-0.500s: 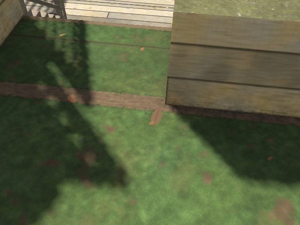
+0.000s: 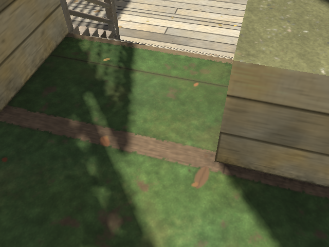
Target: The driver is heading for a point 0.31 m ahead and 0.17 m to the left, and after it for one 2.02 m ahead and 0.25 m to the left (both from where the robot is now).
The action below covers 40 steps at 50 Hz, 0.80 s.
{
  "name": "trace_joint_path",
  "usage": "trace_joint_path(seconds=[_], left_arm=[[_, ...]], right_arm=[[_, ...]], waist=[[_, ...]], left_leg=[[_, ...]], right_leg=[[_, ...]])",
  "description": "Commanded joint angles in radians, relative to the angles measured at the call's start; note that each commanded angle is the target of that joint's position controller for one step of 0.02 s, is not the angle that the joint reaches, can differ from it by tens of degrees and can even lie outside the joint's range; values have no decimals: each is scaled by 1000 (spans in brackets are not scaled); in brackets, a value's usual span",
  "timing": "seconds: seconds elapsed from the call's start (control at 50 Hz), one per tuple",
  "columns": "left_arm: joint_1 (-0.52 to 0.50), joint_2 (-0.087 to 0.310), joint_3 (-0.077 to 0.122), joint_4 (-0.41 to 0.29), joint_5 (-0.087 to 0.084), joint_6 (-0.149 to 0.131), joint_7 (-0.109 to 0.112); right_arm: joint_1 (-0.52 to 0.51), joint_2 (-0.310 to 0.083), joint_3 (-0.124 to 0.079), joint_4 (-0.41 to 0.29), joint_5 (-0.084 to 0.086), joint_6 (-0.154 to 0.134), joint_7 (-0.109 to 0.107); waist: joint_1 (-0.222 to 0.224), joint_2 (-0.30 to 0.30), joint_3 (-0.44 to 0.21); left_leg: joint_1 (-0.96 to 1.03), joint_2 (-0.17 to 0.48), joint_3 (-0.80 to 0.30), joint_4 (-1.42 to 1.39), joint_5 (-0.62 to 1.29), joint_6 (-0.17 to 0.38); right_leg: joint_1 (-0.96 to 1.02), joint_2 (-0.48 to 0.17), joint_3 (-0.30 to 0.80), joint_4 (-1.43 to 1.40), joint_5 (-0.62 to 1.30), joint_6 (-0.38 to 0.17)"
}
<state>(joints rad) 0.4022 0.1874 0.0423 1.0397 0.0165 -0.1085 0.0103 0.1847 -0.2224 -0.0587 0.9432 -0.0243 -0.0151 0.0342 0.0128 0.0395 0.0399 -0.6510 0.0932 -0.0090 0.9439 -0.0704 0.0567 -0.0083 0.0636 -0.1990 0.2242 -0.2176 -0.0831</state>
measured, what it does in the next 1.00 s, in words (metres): walks ahead, turning left: left foot, then right foot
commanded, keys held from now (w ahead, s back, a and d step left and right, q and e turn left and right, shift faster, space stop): w+q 0.22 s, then q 0.14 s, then no key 0.64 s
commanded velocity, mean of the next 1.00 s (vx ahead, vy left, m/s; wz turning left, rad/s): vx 0.22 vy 0.00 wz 0.31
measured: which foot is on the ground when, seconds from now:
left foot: up 0.00-0.22, down 0.24-1.00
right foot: down 0.00-0.22, up 0.24-0.76, down 0.78-1.00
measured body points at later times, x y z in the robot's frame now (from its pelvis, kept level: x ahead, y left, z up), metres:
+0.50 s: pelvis +0.23 +0.06 +0.00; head +0.28 +0.09 +0.44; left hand +0.30 +0.34 -0.14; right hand +0.35 -0.19 -0.13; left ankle +0.24 +0.09 -0.75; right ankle +0.34 -0.09 -0.67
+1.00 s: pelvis +0.33 +0.05 +0.00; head +0.34 +0.05 +0.45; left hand +0.32 +0.30 -0.15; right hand +0.44 -0.17 -0.16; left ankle +0.25 +0.13 -0.75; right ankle +0.39 -0.03 -0.75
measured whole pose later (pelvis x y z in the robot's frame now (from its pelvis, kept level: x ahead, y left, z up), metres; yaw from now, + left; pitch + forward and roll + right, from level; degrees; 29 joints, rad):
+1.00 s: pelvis +0.33 +0.05 +0.00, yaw +19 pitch -2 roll +0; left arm 0.21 0.19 0.00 0.97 0.01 0.00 0.03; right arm 0.23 -0.21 -0.01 1.04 -0.02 0.02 -0.03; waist -0.01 0.02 0.04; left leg -0.10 -0.05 -0.06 0.41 -0.27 0.03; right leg -0.23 0.02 -0.04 0.42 -0.17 -0.04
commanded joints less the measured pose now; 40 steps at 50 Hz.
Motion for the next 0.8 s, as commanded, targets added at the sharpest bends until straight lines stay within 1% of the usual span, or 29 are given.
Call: trace_joint_path(seconds=[0.02,0.04,0.06,0.1,0.12,0.14,0.18,0.2,0.22,0.24,0.26,0.28,0.3,0.32,0.34,0.36,0.38,0.4,0.44,0.5,0.54,0.58,0.6,0.64,0.7,0.74,0.76,0.78,0.8], left_arm=[[13,105,13,-41,-1,-15,9],[33,109,13,-35,-1,-14,13],[57,117,15,-26,-3,-12,19],[87,125,18,-11,2,-7,27],[88,130,19,-8,4,-4,31],[78,137,20,-8,5,0,34],[58,166,30,-11,7,8,41],[44,179,34,-21,13,18,38],[33,190,37,-34,12,29,31],[4,192,39,-61,2,30,25],[43,69,16,-127,-18,27,5],[-66,152,32,-168,-14,18,4],[-120,135,24,-190,-23,9,6],[-108,127,21,-183,-22,6,13],[-100,133,25,-173,-8,18,18],[-85,130,25,-178,9,39,18],[-68,123,26,-179,20,59,14],[-59,111,25,-182,22,76,11],[-62,90,20,-187,18,92,3],[-134,103,19,-210,13,103,-1],[-190,113,18,-226,7,107,2],[-227,117,15,-235,3,110,6],[-239,115,12,-234,2,112,9],[-253,117,10,-232,-1,113,15],[-242,111,6,-216,-6,109,24],[-206,105,4,-196,-9,102,32],[-168,97,2,-178,-7,97,35],[-113,106,1,-159,1,85,40],[-66,170,9,-153,11,74,45]], right_arm=[[-97,-6,11,-79,1,-9,9],[-130,-4,14,-93,0,-9,10],[-164,-4,17,-109,-6,-9,11],[-216,-8,19,-136,-10,-12,12],[-221,-12,18,-143,-10,-13,12],[-208,-17,15,-142,-10,-14,11],[-134,-42,3,-126,-11,-13,6],[-55,-66,-9,-103,-14,-16,5],[62,-90,-25,-68,-20,-22,2],[209,-151,-51,-30,-37,-30,-9],[187,-260,-78,-52,-38,-27,-20],[211,-278,-81,-61,-1,-16,-22],[142,-257,-75,-63,9,-16,-32],[99,-196,-62,-62,21,-20,-34],[57,-158,-52,-72,26,-22,-36],[31,-127,-40,-79,29,-23,-37],[26,-120,-33,-80,26,-28,-37],[40,-131,-32,-76,24,-36,-34],[67,-159,-35,-68,17,-42,-33],[103,-151,-27,-60,15,-33,-38],[126,-145,-19,-54,15,-24,-45],[147,-144,-14,-47,11,-18,-52],[147,-142,-10,-44,6,-18,-56],[154,-136,-4,-35,0,-17,-61],[146,-129,5,-19,-5,-12,-65],[125,-124,11,-10,-2,-11,-69],[106,-119,16,-6,7,-11,-72],[96,-114,21,-7,17,-18,-73],[134,-88,32,-19,21,-25,-73]], waist=[[0,-94,70],[11,-96,74],[22,-92,79],[34,-90,87],[27,-94,85],[13,-102,73],[-30,-141,17],[-64,-147,-31],[-111,-134,-100],[-190,-68,-175],[-111,176,-257],[-139,51,-311],[-103,-1,-190],[-63,-60,-106],[-27,-92,-60],[-1,-83,-56],[16,-72,-68],[27,-63,-82],[28,-28,-99],[0,19,-110],[-23,35,-102],[-41,39,-94],[-45,45,-84],[-52,37,-73],[-49,33,-51],[-34,34,-39],[-6,18,-36],[23,-14,-59],[1,-107,-136]], left_leg=[[-3,-10,57,-140,91,-2],[1,-15,80,-183,96,4],[-10,-19,98,-220,87,10],[-16,-33,124,-279,45,32],[-3,-45,136,-303,14,47],[35,-68,154,-322,-24,66],[148,-127,188,-327,-126,113],[237,-163,195,-334,-179,137],[387,-195,184,-388,-183,165],[615,-109,37,-473,-175,218],[927,220,-472,-497,19,375],[938,273,-672,-593,250,423],[834,259,-474,-589,456,387],[710,215,-370,-595,598,339],[618,156,-287,-607,635,291],[556,114,-235,-619,649,268],[526,95,-200,-621,689,247],[515,80,-176,-616,753,234],[507,51,-129,-609,832,204],[537,23,-101,-601,834,135],[570,23,-111,-602,787,107],[611,43,-131,-601,755,103],[625,57,-143,-602,748,108],[645,72,-153,-591,745,119],[641,85,-167,-556,748,141],[622,84,-184,-518,725,138],[595,70,-184,-486,684,115],[529,46,-181,-455,595,72],[462,-10,-150,-396,287,36]], right_leg=[[-60,-270,69,-105,377,-42],[-34,-278,54,-100,406,-41],[5,-292,47,-95,426,-43],[83,-317,27,-65,495,-44],[115,-324,10,-37,563,-41],[137,-326,-11,9,690,-36],[167,-335,-46,156,969,-33],[157,-336,-58,294,1045,-34],[101,-331,-61,488,991,-27],[-89,-301,-67,782,740,8],[-545,-96,-51,1187,-237,73],[-654,-25,183,1313,-319,80],[-695,-100,229,1258,-203,75],[-653,-129,223,1171,-155,77],[-606,-147,223,1100,-146,84],[-553,-150,223,1050,-147,96],[-516,-146,220,1007,-143,105],[-498,-137,211,967,-135,114],[-493,-126,191,887,-82,120],[-513,-123,179,779,10,117],[-531,-124,181,714,44,111],[-543,-126,189,657,59,104],[-546,-127,194,625,56,101],[-524,-117,196,577,35,94],[-446,-94,191,485,-32,74],[-351,-79,186,365,-53,50],[-264,-80,190,240,25,37],[-110,-130,243,119,261,24],[46,-287,396,138,641,-17]])
Keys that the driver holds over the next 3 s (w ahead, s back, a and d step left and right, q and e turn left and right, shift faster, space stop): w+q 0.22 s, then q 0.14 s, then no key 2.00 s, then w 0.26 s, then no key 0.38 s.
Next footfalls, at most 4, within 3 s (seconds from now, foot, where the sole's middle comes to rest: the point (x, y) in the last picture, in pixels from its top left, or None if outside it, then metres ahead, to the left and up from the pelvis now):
0.24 left None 0.29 0.15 -0.78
0.78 right None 0.43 -0.02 -0.78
2.70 right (178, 235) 0.54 0.00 -0.78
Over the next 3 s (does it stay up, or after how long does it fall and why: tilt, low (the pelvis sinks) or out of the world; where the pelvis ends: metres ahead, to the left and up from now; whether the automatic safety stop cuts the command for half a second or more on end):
stays up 0.50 0.05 0.00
